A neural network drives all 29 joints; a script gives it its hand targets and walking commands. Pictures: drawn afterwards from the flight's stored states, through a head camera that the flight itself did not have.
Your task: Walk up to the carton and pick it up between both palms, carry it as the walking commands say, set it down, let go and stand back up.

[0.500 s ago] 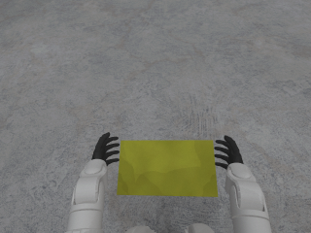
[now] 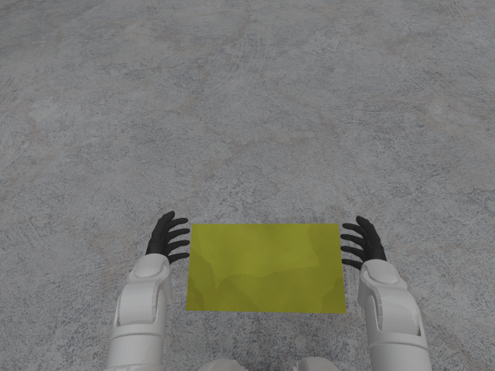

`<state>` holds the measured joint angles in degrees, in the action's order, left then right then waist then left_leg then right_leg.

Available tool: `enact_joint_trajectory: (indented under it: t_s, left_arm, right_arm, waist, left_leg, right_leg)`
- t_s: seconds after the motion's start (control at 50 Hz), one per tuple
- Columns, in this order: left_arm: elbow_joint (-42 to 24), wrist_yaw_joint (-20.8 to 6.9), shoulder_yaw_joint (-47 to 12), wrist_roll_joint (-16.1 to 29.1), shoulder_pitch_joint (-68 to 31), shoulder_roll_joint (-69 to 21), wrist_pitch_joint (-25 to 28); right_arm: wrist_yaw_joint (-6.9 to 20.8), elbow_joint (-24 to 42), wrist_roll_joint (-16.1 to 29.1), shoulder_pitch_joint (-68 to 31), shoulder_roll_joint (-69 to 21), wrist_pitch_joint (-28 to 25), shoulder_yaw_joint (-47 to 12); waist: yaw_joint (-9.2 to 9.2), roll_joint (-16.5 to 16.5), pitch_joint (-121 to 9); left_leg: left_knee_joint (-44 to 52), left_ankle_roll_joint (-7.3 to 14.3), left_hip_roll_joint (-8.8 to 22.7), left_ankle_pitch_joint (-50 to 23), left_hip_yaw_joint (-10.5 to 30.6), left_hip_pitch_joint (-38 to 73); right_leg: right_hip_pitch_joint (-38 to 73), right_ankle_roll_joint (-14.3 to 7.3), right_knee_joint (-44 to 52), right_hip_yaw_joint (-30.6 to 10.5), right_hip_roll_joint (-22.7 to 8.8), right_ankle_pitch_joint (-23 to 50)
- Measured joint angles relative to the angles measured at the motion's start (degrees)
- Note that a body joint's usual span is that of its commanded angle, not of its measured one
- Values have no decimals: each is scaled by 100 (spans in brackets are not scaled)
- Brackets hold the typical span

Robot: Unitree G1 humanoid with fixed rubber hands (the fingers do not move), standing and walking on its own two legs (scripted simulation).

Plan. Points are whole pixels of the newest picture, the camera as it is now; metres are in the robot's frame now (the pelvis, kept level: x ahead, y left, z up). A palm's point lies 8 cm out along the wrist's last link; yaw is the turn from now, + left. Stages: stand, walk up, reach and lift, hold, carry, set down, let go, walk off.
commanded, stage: carry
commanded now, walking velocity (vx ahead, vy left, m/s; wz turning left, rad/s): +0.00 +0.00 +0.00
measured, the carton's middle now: (265, 268) +0.31 +0.02 -0.11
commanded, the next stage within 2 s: none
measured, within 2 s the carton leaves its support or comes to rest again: neither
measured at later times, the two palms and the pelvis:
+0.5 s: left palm (182, 108) +0.65 +0.22 +0.02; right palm (329, 108) +0.65 -0.13 +0.00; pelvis +0.37 +0.03 +0.00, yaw +0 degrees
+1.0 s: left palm (196, 32) +1.00 +0.24 +0.02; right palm (309, 31) +1.01 -0.10 +0.00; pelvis +0.73 +0.05 +0.00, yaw +0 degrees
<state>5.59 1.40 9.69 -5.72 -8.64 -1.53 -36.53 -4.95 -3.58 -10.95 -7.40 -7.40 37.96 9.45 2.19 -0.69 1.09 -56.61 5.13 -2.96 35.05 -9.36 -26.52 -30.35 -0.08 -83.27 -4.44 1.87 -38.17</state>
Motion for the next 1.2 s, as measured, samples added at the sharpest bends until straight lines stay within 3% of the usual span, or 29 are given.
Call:
enact_joint_trajectory:
  t_s: [0.06,0.1,0.14,0.18,0.24,0.28,0.32,0.34,0.38,0.42,0.48,0.52,0.56,0.58,0.62,0.66,0.74,0.78,0.8,0.82,0.84,0.88,0.92,0.98,1.02,1.08,1.14,1.2]
  left_arm:
    - [32,13,-22,-85,20,-159,99]
    - [117,29,-45,-273,37,-428,191]
    - [130,109,-80,-509,7,-654,216]
    - [8,176,-237,-621,33,-620,211]
    - [-401,272,-341,-579,135,-591,139]
    - [-713,301,-380,-502,225,-564,59]
    - [-981,302,-365,-397,348,-523,-26]
    - [-1077,305,-336,-345,439,-501,-51]
    - [-1004,293,-224,-227,471,-318,-64]
    - [-694,190,-109,-92,312,-107,-100]
    - [-181,15,4,0,52,17,-76]
    - [-33,-13,16,-3,-12,-25,-6]
    - [-1,-5,3,-63,-4,-136,68]
    - [23,9,-7,-113,16,-247,113]
    - [108,34,-17,-339,13,-536,194]
    - [81,122,-138,-526,33,-631,227]
    - [-348,244,-317,-570,169,-590,169]
    - [-655,283,-357,-510,260,-574,92]
    - [-799,290,-357,-463,316,-558,50]
    - [-925,291,-346,-418,387,-544,15]
    - [-1021,294,-319,-369,471,-511,-6]
    - [-970,288,-210,-240,507,-324,-22]
    - [-694,192,-100,-93,375,-118,-65]
    - [-201,15,20,17,127,8,-43]
    - [-62,-13,26,25,60,-24,16]
    - [-30,7,-14,-84,61,-215,83]
    - [108,77,-48,-429,31,-642,189]
    - [0,170,-274,-604,125,-603,219]
  right_arm:
    - [-128,227,188,215,67,5,-14]
    - [-311,277,376,377,211,-40,2]
    - [-556,282,613,438,352,-66,-14]
    - [-621,261,782,366,425,-95,-13]
    - [-336,238,763,232,437,-224,81]
    - [-72,291,661,164,398,-264,168]
    - [96,370,497,102,308,-223,196]
    - [152,356,394,73,237,-204,196]
    - [152,185,204,-66,-15,-178,226]
    - [90,39,14,-152,-39,-83,74]
    - [37,-30,-52,-92,-16,15,-8]
    - [-28,98,19,31,6,44,-22]
    - [-122,238,143,167,43,38,-16]
    - [-201,288,231,253,96,16,-11]
    - [-451,327,446,411,248,-26,-19]
    - [-646,329,678,429,365,-44,-35]
    - [-400,243,763,273,421,-203,47]
    - [-137,289,678,220,393,-256,128]
    - [-28,325,615,190,360,-251,153]
    - [61,353,521,158,315,-233,164]
    - [124,321,421,116,238,-228,169]
    - [130,147,229,-50,-5,-199,198]
    - [71,15,31,-136,-48,-100,60]
    - [14,-20,-25,-69,-15,13,-43]
    - [-50,141,50,74,10,53,-69]
    - [-185,354,250,302,82,45,-40]
    - [-551,358,576,462,331,-9,-27]
    - [-597,192,773,350,428,-97,7]
  waist:
    - [-284,308,106]
    - [-499,605,91]
    - [-596,540,69]
    - [-567,355,35]
    - [-319,25,-25]
    - [-111,-167,9]
    - [11,-279,48]
    - [46,-286,32]
    - [171,-326,-30]
    - [232,-274,-28]
    - [111,-119,-70]
    - [-66,62,-26]
    - [-249,260,57]
    - [-368,423,82]
    - [-551,576,71]
    - [-610,459,72]
    - [-386,76,-17]
    - [-187,-117,-1]
    - [-106,-197,18]
    - [-51,-250,23]
    - [-9,-305,8]
    - [128,-359,-43]
    - [201,-282,-67]
    - [77,-78,-134]
    - [-102,103,-84]
    - [-377,410,51]
    - [-575,583,71]
    - [-515,370,6]
  left_leg:
    - [346,-46,-27,202,73,619]
    - [-40,-194,106,28,316,694]
    - [-1180,-381,41,18,615,393]
    - [-2304,-419,-26,403,810,-69]
    - [-3205,-320,-47,1055,937,-1017]
    - [-2539,-256,19,764,888,-1481]
    - [-443,-276,24,-920,702,-1389]
    - [322,-209,27,-1915,594,-1178]
    - [-74,-54,114,-1035,385,-991]
    - [-324,-13,175,-568,189,-761]
    - [-116,-28,114,-263,26,-357]
    - [127,-70,60,-135,11,-32]
    - [332,-97,35,9,45,358]
    - [287,-127,79,29,148,492]
    - [-454,-321,128,-127,437,384]
    - [-1557,-434,43,85,699,111]
    - [-2841,-357,5,839,863,-870]
    - [-2250,-278,47,610,801,-1268]
    - [-1389,-266,53,6,722,-1285]
    - [-302,-283,23,-933,612,-1158]
    - [292,-165,5,-1460,486,-965]
    - [-77,12,88,-735,273,-781]
    - [-286,22,168,-352,88,-548]
    - [-92,-42,131,-55,-36,-155]
    - [137,-88,73,84,-23,184]
    - [270,-155,84,263,132,756]
    - [-1128,-415,119,24,670,518]
    - [-2409,-450,36,463,944,-78]
  right_leg:
    - [-152,-111,2368,221,-150,849]
    - [297,-191,2748,530,-132,655]
    - [752,-215,2947,734,-212,353]
    - [1134,-214,3186,847,-247,161]
    - [1596,-212,3509,906,-246,-86]
    - [2008,-191,3729,916,-237,-278]
    - [2399,-189,3698,922,-259,-401]
    - [2459,-164,3330,895,-274,-359]
    - [1990,80,1607,481,-161,-2]
    - [1407,144,202,164,32,205]
    - [439,71,-384,-2,102,-31]
    - [-24,-20,454,25,-14,-137]
    - [-76,-58,2288,133,-148,627]
    - [104,-73,2669,283,-153,689]
    - [560,-154,2893,561,-171,448]
    - [999,-205,3091,732,-225,235]
    - [1647,-227,3543,863,-222,-76]
    - [2035,-214,3752,889,-213,-264]
    - [2245,-209,3814,893,-218,-351]
    - [2397,-214,3706,895,-234,-407]
    - [2413,-182,3299,862,-276,-364]
    - [1912,67,1566,465,-168,-16]
    - [1294,123,137,165,37,111]
    - [250,26,-567,-13,133,-260]
    - [-245,-67,245,14,-5,-241]
    - [-131,-116,2649,264,-170,1203]
    - [548,-232,2794,697,-194,450]
    - [1085,-235,3121,875,-192,167]
